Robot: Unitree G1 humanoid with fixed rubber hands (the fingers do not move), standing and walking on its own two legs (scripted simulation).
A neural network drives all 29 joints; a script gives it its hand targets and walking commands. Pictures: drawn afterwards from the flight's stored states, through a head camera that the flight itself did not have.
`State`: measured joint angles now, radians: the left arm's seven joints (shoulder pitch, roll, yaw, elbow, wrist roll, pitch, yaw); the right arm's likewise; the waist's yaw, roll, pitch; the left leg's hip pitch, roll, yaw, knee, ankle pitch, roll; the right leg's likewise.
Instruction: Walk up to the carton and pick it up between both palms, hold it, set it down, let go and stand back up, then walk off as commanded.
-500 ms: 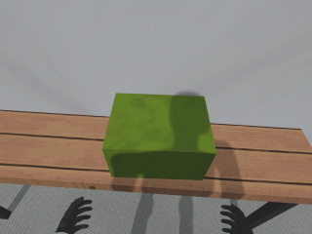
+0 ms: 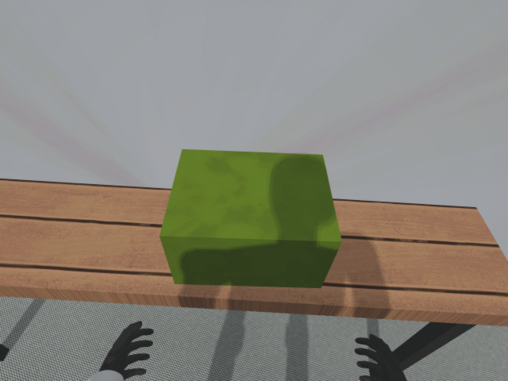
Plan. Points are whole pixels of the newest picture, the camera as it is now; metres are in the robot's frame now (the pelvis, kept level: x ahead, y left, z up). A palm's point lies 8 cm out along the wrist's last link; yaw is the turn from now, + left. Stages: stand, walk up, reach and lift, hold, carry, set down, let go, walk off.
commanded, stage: let go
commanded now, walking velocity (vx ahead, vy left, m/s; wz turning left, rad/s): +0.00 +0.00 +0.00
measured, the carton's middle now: (250, 217) +0.41 +0.02 +0.01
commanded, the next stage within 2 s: stand in 0.18 s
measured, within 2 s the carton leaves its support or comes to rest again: neither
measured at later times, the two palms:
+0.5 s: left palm out of the picture +0.12 +0.30 -0.11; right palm out of the picture +0.11 -0.28 -0.11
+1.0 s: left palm out of the picture +0.08 +0.30 -0.13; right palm out of the picture +0.09 -0.26 -0.12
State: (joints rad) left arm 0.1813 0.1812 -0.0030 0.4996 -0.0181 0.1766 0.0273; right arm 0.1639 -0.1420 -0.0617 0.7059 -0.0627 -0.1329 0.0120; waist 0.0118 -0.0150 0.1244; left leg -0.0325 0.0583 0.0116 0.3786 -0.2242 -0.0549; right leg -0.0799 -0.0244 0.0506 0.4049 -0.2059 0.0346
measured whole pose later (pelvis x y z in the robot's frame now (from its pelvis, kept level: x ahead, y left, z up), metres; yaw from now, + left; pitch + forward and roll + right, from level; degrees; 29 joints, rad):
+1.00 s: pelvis +0.01 +0.02 -0.01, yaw +1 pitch -3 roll +0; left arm 0.18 0.32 0.02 0.96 0.03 -0.01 0.00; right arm 0.18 -0.30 -0.03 1.00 -0.02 -0.02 0.01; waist 0.01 -0.02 0.05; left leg -0.17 0.03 0.00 0.53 -0.31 -0.03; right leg -0.20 -0.06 0.03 0.54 -0.28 0.06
